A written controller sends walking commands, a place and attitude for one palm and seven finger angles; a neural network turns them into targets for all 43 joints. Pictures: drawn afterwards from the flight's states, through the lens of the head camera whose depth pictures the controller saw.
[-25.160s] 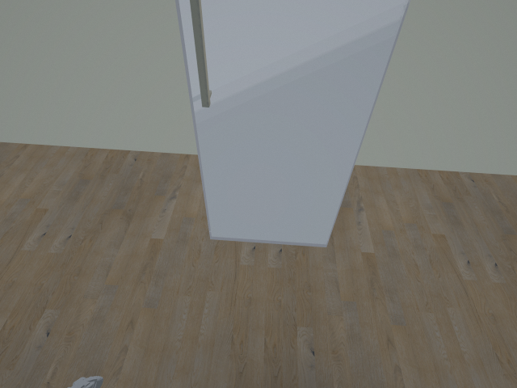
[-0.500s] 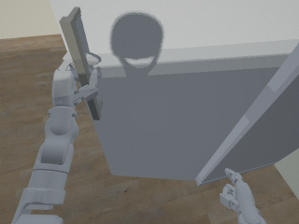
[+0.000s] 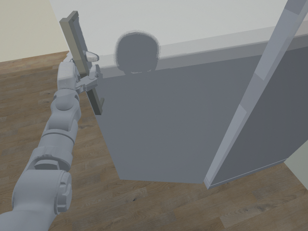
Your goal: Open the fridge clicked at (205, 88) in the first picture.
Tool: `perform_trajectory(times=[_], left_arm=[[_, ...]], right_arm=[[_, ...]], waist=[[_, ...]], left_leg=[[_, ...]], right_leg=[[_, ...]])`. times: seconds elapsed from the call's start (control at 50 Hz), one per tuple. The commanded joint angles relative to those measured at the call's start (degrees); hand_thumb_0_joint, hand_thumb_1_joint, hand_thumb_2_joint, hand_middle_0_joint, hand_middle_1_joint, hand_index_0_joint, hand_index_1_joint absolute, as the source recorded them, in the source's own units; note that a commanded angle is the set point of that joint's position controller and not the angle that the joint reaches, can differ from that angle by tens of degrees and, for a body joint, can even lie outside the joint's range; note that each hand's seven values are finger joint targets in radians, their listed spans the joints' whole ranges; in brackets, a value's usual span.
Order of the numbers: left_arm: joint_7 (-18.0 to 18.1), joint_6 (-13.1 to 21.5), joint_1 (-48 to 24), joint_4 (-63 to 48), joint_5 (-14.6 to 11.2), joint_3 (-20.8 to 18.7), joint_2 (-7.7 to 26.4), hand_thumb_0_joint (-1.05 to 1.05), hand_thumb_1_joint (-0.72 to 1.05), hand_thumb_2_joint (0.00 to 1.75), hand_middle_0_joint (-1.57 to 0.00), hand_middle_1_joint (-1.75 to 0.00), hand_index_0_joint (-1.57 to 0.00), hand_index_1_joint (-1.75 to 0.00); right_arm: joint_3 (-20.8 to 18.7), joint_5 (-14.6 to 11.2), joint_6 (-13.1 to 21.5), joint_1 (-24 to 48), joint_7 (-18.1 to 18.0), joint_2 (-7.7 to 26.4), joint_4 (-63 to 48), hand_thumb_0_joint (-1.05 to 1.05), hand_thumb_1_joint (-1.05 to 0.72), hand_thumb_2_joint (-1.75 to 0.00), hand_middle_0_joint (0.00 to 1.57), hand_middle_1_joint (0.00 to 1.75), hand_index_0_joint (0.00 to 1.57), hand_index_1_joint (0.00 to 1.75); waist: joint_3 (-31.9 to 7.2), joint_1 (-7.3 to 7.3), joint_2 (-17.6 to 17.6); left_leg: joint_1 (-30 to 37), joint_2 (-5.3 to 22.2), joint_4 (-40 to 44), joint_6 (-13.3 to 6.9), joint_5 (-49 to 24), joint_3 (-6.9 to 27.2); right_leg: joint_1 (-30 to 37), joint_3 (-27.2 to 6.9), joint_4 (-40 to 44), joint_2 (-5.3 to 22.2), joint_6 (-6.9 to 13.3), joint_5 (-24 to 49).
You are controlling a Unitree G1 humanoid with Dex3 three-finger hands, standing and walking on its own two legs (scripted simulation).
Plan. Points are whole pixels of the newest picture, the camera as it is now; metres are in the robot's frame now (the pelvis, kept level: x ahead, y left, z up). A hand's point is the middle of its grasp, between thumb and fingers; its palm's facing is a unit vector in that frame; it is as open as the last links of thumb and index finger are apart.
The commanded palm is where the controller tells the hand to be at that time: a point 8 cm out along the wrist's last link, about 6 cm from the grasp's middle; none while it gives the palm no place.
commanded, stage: stop walking and hold the door back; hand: left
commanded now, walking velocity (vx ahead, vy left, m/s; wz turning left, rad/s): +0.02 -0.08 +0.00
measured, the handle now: (88, 71) +0.48 +0.20 +0.17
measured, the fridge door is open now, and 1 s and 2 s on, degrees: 69 64 64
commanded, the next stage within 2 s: loosen the grip on the handle in 0.04 s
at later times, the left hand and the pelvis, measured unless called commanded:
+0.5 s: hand (90, 82) +0.46 +0.19 +0.15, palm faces +0.22 -0.96 -0.16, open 11.5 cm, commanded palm +0.42 +0.23 +0.17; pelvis +0.01 -0.01 +0.01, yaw +0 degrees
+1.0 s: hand (80, 80) +0.47 +0.22 +0.15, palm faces +0.28 -0.94 -0.18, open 14.5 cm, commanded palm +0.43 +0.27 +0.15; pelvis +0.04 -0.01 +0.01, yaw -1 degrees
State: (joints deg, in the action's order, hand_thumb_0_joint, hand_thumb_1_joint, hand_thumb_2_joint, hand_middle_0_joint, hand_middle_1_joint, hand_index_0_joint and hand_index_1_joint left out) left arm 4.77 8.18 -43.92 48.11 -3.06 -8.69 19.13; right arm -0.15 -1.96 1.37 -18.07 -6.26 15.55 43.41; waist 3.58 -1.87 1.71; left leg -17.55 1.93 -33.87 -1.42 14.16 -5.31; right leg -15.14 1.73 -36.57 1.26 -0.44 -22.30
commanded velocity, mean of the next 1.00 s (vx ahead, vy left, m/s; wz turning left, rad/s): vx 0.00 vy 0.00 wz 0.00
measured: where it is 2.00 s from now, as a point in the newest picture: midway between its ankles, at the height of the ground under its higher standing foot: outside the picture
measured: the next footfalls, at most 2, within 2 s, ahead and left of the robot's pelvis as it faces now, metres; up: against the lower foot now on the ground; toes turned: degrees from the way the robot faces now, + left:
none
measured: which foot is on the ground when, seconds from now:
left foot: down 0.00-1.00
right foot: down 0.00-1.00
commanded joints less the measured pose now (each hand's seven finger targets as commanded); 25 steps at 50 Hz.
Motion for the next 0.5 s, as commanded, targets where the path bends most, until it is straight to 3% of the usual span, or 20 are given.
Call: perform_trajectory(times=[0.0,0.02,0.04,0.06,0.1,0.12,0.14,0.16,0.18,0.2,0.22,0.24,0.26,0.28,0.3,0.32,0.38,0.4,0.44,0.48], left_arm=[[-0.28,3.83,-20.89,-12.02,0.62,-2.97,11.52,0.00,0.90,0.90,-0.45,-1.40,-0.45,-1.40],[-0.06,3.58,-20.14,-11.80,1.24,-4.40,14.07,0.00,0.90,0.90,-0.45,-1.40,-0.45,-1.40],[-0.31,3.47,-20.65,-12.08,1.12,-3.08,12.46,0.00,0.90,0.90,-0.45,-1.40,-0.45,-1.40],[-0.14,3.37,-22.25,-11.56,1.01,-5.22,15.12,0.00,0.90,0.90,-0.45,-1.40,-0.45,-1.40],[-0.16,3.56,-22.11,-11.17,0.84,-5.28,14.58,0.00,0.90,0.90,-0.45,-1.40,-0.45,-1.40],[2.02,5.18,-56.06,-21.27,6.20,-22.78,45.45,0.00,0.90,0.90,-0.45,-1.40,-0.45,-1.40],[-2.82,1.36,-42.79,-7.06,9.98,-14.76,26.96,0.00,0.78,0.84,-0.45,-1.40,-0.45,-1.40],[-2.02,1.40,-35.32,-7.49,6.56,-11.93,18.15,0.00,0.66,0.78,-0.45,-1.40,-0.45,-1.40],[-2.49,1.01,-30.86,-7.00,6.57,-12.98,17.66,0.00,0.54,0.73,-0.45,-1.40,-0.45,-1.40],[-3.41,1.32,-30.69,-5.82,4.99,-10.20,14.30,0.00,0.42,0.67,-0.45,-1.40,-0.45,-1.40],[-3.05,1.84,-25.14,-5.58,3.76,-14.81,17.55,0.00,0.30,0.61,-0.45,-1.40,-0.45,-1.40],[-3.20,2.78,-26.53,-12.00,3.64,-9.47,13.54,0.00,0.17,0.55,-0.45,-1.40,-0.45,-1.40],[-2.68,3.08,-26.08,-12.24,5.21,-8.62,13.83,0.00,0.05,0.49,-0.45,-1.40,-0.45,-1.40],[-2.19,3.42,-26.67,-15.44,6.53,-4.90,11.19,0.00,-0.07,0.43,-0.45,-1.40,-0.45,-1.40],[-1.50,3.09,-22.70,-14.10,8.11,-5.42,12.34,0.00,-0.19,0.37,-0.45,-1.40,-0.45,-1.40],[-0.98,2.32,-19.37,-13.12,8.79,-6.04,12.82,0.00,-0.31,0.32,-0.45,-1.40,-0.45,-1.40],[-1.29,0.59,-21.05,-14.50,4.59,-7.45,13.08,0.00,-0.55,0.20,-0.41,-1.35,-0.41,-1.35],[-1.54,0.47,-22.92,-16.23,3.01,-8.42,13.81,0.00,-0.55,0.20,-0.40,-1.33,-0.40,-1.33],[-1.54,1.64,-28.90,-22.79,2.36,-8.52,15.50,0.00,-0.55,0.20,-0.37,-1.30,-0.37,-1.30],[-0.73,2.70,-28.17,-24.88,3.75,-7.17,14.64,0.00,-0.55,0.20,-0.34,-1.27,-0.34,-1.27]], right_arm=[[-2.09,-0.04,2.96,4.65,-0.20,7.37,-8.23,0.00,-0.90,-0.90,0.20,0.30,0.20,0.30],[-2.38,-0.19,2.89,4.32,-0.08,7.32,-7.92,0.00,-0.90,-0.90,0.20,0.30,0.20,0.30],[-2.10,-0.41,2.89,4.71,0.04,6.27,-7.99,0.00,-0.90,-0.90,0.20,0.30,0.20,0.30],[-2.27,-0.54,2.85,4.61,0.02,6.88,-7.75,0.00,-0.90,-0.90,0.20,0.30,0.20,0.30],[-1.93,-0.36,3.05,4.86,-0.13,6.47,-7.35,0.00,-0.90,-0.90,0.20,0.30,0.20,0.30],[-0.12,-0.45,5.38,0.32,0.03,4.80,-10.51,0.00,-0.90,-0.90,0.20,0.30,0.20,0.30],[-4.90,4.64,9.05,-0.74,3.06,7.03,-5.95,0.00,-0.90,-0.90,0.20,0.30,0.20,0.30],[-5.25,2.92,8.53,-5.89,4.08,7.33,-6.01,0.00,-0.90,-0.90,0.20,0.30,0.20,0.30],[-5.24,3.00,8.13,-4.49,4.50,8.44,-6.57,0.00,-0.90,-0.90,0.20,0.30,0.20,0.30],[-4.73,2.69,8.13,-1.84,4.81,7.71,-7.09,0.00,-0.90,-0.90,0.20,0.30,0.20,0.30],[-4.71,2.75,8.40,-0.94,5.03,7.74,-7.74,0.00,-0.90,-0.90,0.20,0.30,0.20,0.30],[-3.94,2.64,8.65,0.00,5.79,7.09,-8.77,0.00,-0.90,-0.90,0.20,0.30,0.20,0.30],[-3.94,2.33,8.52,-0.05,6.15,6.69,-8.66,0.00,-0.90,-0.90,0.20,0.30,0.20,0.30],[-3.79,2.36,8.57,0.22,6.70,6.40,-9.50,0.00,-0.90,-0.90,0.20,0.30,0.20,0.30],[-3.96,2.20,8.22,-0.48,6.96,6.55,-9.47,0.00,-0.90,-0.90,0.20,0.30,0.20,0.30],[-4.05,2.05,7.79,-0.39,7.03,7.14,-10.13,0.00,-0.90,-0.90,0.20,0.30,0.20,0.30],[-4.39,1.21,7.30,-0.16,6.48,8.38,-9.92,0.00,-0.90,-0.90,0.20,0.30,0.20,0.30],[-4.37,1.15,7.30,0.26,6.21,8.52,-9.71,0.00,-0.90,-0.90,0.20,0.30,0.20,0.30],[-4.34,1.37,7.50,0.45,5.76,8.11,-9.29,0.00,-0.90,-0.90,0.20,0.30,0.20,0.30],[-4.23,1.77,7.47,0.06,5.73,7.52,-8.22,0.00,-0.90,-0.90,0.20,0.30,0.20,0.30]], waist=[[-15.63,1.47,-3.36],[-15.66,1.04,-7.10],[-14.37,0.98,-8.70],[-13.34,1.51,-11.17],[-13.22,1.80,-9.58],[-10.00,1.66,-0.30],[-25.05,-1.96,-7.45],[-27.31,-4.64,-14.67],[-28.21,-1.97,-14.30],[-23.30,-1.97,-10.51],[-20.58,0.26,-4.00],[-21.15,0.20,3.33],[-20.14,0.48,8.83],[-19.00,-0.28,12.18],[-17.98,-0.08,10.68],[-16.49,-0.52,5.20],[-17.22,-2.10,-7.04],[-18.20,-2.12,-7.48],[-22.60,-2.27,-1.19],[-24.57,-2.03,4.54]], left_leg=[[0.72,6.33,3.52,-1.49,-1.57,6.41],[-1.85,2.87,0.02,0.79,-1.17,3.40],[-2.71,1.15,-1.61,2.11,3.50,3.33],[-3.14,1.36,-2.74,2.44,5.95,4.41],[-1.15,1.61,-0.35,2.04,5.19,4.93],[1.09,0.88,12.99,0.61,3.66,4.07],[4.88,-1.60,7.79,-1.51,-19.63,1.76],[7.15,-1.42,4.30,-1.45,-24.77,3.40],[9.25,-0.73,5.20,-0.79,-16.44,3.28],[7.46,-1.25,6.53,-0.78,-8.57,3.73],[6.82,-1.15,6.57,-0.56,-8.01,3.09],[7.89,-1.47,6.62,0.02,-7.28,2.66],[8.42,-1.61,6.24,0.12,-7.27,3.07],[8.96,-1.44,5.83,0.14,-7.33,2.80],[7.55,-1.36,5.96,0.05,-6.82,3.57],[5.95,-1.22,6.12,-0.47,-6.85,3.85],[4.09,-1.35,6.05,-1.25,-3.86,3.61],[4.36,-1.51,6.02,-1.28,-3.80,3.47],[7.58,-1.73,5.68,-1.16,-5.69,3.37],[9.95,-1.74,4.94,-0.69,-8.59,3.54]], right_leg=[[10.12,-7.16,13.87,5.47,1.76,9.23],[11.06,-13.69,15.45,10.51,4.05,12.83],[9.87,-15.74,16.59,13.12,5.71,13.24],[9.04,-16.67,16.93,13.90,6.41,13.81],[8.40,-14.21,15.75,12.87,5.72,18.32],[7.68,-2.45,6.23,2.56,0.08,1.84],[1.57,-2.33,5.75,-2.04,2.48,29.22],[2.26,0.58,5.49,-2.99,1.23,33.07],[0.62,-1.08,7.21,-2.64,0.81,27.79],[-1.51,-1.52,9.62,-2.62,0.98,19.47],[-0.76,-2.27,10.26,-2.33,2.00,17.71],[-0.45,-2.47,9.94,-1.75,2.55,15.80],[-1.79,-2.23,9.93,-2.08,3.24,14.50],[-3.30,-2.19,10.21,-2.06,3.46,14.07],[-3.70,-1.58,10.27,-2.49,3.56,13.51],[-3.40,-0.77,10.54,-2.85,3.22,13.85],[-2.52,-1.30,11.99,-2.86,1.71,12.05],[-1.68,-1.84,12.36,-2.76,1.43,12.06],[-0.46,-2.46,11.93,-2.92,1.52,13.55],[-0.99,-1.75,10.91,-3.36,1.89,15.49]])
